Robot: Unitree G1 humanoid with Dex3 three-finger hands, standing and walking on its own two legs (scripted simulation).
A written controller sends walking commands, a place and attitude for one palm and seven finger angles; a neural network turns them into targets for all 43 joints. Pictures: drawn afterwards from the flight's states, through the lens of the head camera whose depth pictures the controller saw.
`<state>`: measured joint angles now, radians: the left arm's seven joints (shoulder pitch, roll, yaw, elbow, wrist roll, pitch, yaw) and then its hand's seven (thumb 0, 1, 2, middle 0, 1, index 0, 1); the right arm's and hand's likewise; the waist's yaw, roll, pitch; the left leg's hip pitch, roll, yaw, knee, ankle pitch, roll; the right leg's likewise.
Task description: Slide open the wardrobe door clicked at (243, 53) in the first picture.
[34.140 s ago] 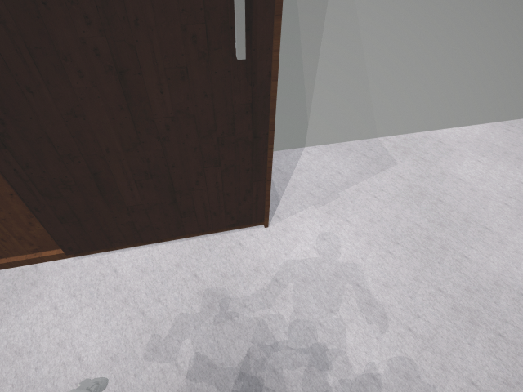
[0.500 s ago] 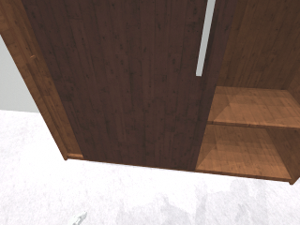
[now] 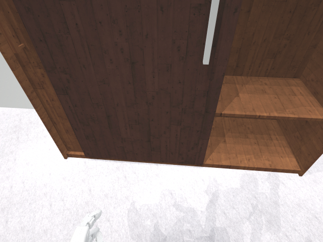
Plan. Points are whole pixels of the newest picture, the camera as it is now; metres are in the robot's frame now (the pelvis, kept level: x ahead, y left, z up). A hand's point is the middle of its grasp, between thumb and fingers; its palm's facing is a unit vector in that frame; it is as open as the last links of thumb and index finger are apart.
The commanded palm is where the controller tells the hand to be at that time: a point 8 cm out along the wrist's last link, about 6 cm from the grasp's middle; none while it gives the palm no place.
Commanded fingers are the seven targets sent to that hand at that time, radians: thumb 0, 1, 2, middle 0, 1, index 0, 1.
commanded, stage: let the arm hang, fingers relaxed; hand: right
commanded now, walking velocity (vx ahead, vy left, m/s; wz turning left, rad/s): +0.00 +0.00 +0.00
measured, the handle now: (211, 21) +0.80 -0.13 +0.25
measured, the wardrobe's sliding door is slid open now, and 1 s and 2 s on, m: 0.69 0.69 0.69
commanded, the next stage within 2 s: look to check the result in 1.14 s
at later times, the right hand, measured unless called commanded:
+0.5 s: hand out of the picture -0.03 -0.17 -0.19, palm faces +0.08 +0.98 -0.18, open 7.1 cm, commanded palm none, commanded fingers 0.00 -0.90 -0.90 0.20 0.30 0.20 0.30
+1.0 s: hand out of the picture +0.05 -0.19 -0.18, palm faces +0.03 +0.98 -0.19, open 7.3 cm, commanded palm none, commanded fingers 0.00 -0.90 -0.90 0.20 0.30 0.20 0.30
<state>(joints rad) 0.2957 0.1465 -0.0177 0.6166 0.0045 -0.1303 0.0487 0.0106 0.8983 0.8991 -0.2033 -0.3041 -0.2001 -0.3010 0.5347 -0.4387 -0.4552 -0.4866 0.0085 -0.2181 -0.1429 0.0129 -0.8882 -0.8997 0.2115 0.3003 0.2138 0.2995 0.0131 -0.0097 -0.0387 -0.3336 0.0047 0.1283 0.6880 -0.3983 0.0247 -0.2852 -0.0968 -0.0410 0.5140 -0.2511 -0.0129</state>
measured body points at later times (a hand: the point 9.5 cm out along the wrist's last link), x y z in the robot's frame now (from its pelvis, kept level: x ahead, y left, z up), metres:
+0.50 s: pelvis +0.01 +0.01 -0.01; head +0.03 -0.01 +0.44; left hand +0.00 +0.25 -0.16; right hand -0.03 -0.23 -0.17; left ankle +0.03 +0.11 -0.74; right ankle +0.04 -0.11 -0.74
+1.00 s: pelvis +0.04 -0.02 +0.00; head +0.06 -0.02 +0.45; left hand +0.03 +0.20 -0.16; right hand +0.05 -0.24 -0.16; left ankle +0.03 +0.11 -0.74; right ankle +0.04 -0.11 -0.74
